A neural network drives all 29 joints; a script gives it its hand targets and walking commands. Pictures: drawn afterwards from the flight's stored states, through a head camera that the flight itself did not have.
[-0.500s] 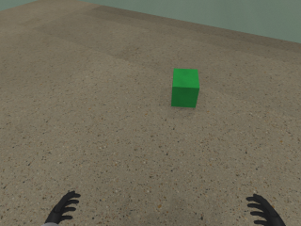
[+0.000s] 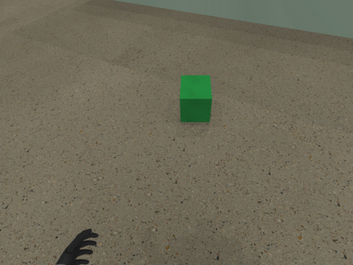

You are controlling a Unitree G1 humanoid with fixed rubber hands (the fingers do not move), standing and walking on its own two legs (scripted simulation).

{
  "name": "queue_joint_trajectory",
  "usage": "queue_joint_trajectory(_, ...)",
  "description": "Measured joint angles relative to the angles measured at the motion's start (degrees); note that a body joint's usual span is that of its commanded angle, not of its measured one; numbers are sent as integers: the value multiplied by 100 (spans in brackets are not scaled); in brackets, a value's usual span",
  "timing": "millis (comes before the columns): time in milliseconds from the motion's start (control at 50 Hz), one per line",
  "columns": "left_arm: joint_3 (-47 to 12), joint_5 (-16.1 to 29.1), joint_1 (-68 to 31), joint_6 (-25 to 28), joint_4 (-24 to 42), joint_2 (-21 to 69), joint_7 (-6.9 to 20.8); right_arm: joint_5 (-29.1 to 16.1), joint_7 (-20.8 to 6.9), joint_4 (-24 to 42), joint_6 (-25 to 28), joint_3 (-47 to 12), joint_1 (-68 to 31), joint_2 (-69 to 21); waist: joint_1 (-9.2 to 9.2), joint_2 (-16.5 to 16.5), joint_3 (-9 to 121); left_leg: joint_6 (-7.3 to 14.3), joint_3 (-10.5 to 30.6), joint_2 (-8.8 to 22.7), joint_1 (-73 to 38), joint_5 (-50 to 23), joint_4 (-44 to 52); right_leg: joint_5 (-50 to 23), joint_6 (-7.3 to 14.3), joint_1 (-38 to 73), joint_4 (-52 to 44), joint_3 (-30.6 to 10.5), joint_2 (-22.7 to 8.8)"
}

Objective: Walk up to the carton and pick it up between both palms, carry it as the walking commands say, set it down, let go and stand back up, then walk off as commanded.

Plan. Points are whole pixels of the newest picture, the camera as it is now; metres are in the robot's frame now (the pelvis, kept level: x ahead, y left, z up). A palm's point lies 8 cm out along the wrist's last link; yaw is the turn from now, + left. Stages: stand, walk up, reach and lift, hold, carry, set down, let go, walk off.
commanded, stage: walk up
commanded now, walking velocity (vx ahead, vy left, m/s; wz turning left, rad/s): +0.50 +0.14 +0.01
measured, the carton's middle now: (195, 98) +1.39 -0.07 -0.64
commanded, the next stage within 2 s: none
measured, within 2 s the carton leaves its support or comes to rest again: neither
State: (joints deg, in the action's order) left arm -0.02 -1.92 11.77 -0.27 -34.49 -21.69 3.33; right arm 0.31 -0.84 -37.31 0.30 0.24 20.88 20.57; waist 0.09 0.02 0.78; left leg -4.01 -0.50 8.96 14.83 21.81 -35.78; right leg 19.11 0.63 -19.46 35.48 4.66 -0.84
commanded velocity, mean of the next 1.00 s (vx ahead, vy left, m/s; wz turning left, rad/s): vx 0.50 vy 0.15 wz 0.01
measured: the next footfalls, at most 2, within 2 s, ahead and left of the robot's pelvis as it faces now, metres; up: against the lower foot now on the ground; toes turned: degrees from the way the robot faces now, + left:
left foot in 0.54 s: +0.33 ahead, +0.08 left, +0.00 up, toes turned +2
right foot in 1.04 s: +0.56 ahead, -0.11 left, +0.00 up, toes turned -9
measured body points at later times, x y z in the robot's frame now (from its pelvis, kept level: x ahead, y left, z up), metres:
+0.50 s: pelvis +0.19 -0.01 +0.00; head +0.24 -0.04 +0.45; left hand +0.23 +0.28 -0.09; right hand +0.35 -0.28 -0.11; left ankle +0.27 +0.09 -0.70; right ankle +0.00 -0.09 -0.72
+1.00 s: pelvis +0.41 +0.01 +0.01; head +0.44 +0.00 +0.46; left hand +0.57 +0.28 -0.08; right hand +0.41 -0.27 -0.11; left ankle +0.29 +0.08 -0.72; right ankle +0.50 -0.11 -0.70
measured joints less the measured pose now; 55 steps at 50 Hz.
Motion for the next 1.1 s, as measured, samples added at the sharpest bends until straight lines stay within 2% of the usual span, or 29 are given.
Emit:
queue_joint_trajectory(40,-1,0,283,33,-16,167,-30,0,-17,3,-52,5,-117,-20,6,35,-1,56,138,-216,343,412,-1350,72,155,136,182,-6,-9)
queue_joint_trajectory(80,-1,0,702,56,-49,269,-75,0,-64,10,-70,6,-380,-21,7,58,25,64,144,-456,722,161,-2287,206,199,430,-41,-86,-54)
queue_joint_trajectory(120,0,0,1047,89,-159,304,-106,0,-122,13,-89,6,-705,-18,1,102,13,74,138,-586,1109,-299,-2743,141,191,709,-409,-177,-95)
queue_joint_trajectory(180,1,0,1323,137,-306,306,-135,0,-204,9,-111,4,-986,-17,-4,148,-75,75,125,-607,1564,-836,-2982,74,191,1069,-822,-275,-135)
queue_joint_trajectory(280,1,0,1463,239,-314,307,-202,0,-293,6,-231,4,-1050,-16,-2,159,-197,75,97,-667,1945,-1096,-3003,165,198,1529,-1186,-393,-143)
queue_joint_trajectory(360,1,0,1477,255,-314,317,-275,0,-337,-47,-272,3,-1065,-14,-4,163,-250,74,-127,-774,1992,-1141,-2824,373,170,1866,-1307,-423,-139)
queue_joint_trajectory(420,0,0,1476,255,-313,317,-309,0,-355,-43,-273,4,-1164,-12,-5,168,-241,90,-372,-862,1991,-1139,-2056,565,148,1987,-1343,-357,-133)
queue_joint_trajectory(480,0,0,1478,255,-313,318,-366,-1,-356,-42,-256,4,-1319,-11,-5,165,-236,195,-524,-1042,1865,-991,-898,720,80,2051,-1321,-223,-131)
queue_joint_trajectory(520,-1,5,1481,255,-315,319,-377,-1,-335,-42,-165,4,-1304,-11,-12,166,-264,293,-564,-1194,1520,-970,-174,851,23,2060,-948,-136,-129)
queue_joint_trajectory(540,-2,13,1498,255,-317,319,-377,-1,-316,-43,-102,5,-1240,-11,-10,195,-271,431,-551,-1207,1193,-1125,180,896,-1,1926,-351,-132,-108)
queue_joint_trajectory(560,0,28,1438,255,-319,321,-378,-1,-276,-49,-29,8,-1125,-21,-18,193,-247,764,-556,-1229,1060,-1115,227,875,-7,1570,661,-208,-100)
queue_joint_trajectory(580,0,43,1337,255,-318,337,-378,0,-250,-65,6,7,-971,-26,-17,163,-232,942,-561,-1268,964,-988,160,922,-8,1176,1700,-327,-101)
queue_joint_trajectory(620,1,47,1194,255,-311,397,-378,0,-164,-101,29,8,-588,-29,-9,186,-113,1035,-564,-1232,665,-724,177,955,-2,455,3123,-427,-105)
queue_joint_trajectory(680,1,48,829,232,-303,404,-359,0,-88,-148,32,4,-30,-31,1,204,-56,997,-574,-1076,146,-495,361,864,-1,-387,3525,-455,-146)
queue_joint_trajectory(800,0,48,203,77,-303,402,-223,0,-76,-146,115,3,619,-33,7,173,-74,923,-511,-992,-719,-333,916,109,-28,-1344,2979,-377,-282)
queue_joint_trajectory(1000,-1,48,-36,32,-303,406,-183,0,-27,-163,135,5,837,-35,13,167,-63,849,-488,-1239,-1264,201,1261,-240,-87,-1187,504,110,-256)
queue_joint_trajectory(1020,-1,48,-34,36,-303,406,-183,0,-22,-164,135,3,839,-35,18,157,-65,830,-492,-1278,-1272,288,1132,-306,-87,-1011,211,162,-247)
queue_joint_trajectory(1040,0,48,-29,44,-305,405,-186,0,-21,-166,134,4,829,-37,25,133,-82,789,-499,-1312,-1169,383,700,-524,21,-788,-55,132,-255)
queue_joint_trajectory(1060,1,48,3,61,-309,409,-215,0,-20,-167,128,5,743,-42,32,131,-110,727,-501,-1302,-911,367,-91,-943,116,-700,-64,134,-286)
queue_joint_trajectory(1100,0,48,196,72,-324,423,-265,0,-26,-162,123,6,428,-45,35,164,-107,708,-400,-1227,-275,328,-1775,-793,165,-451,20,152,-292)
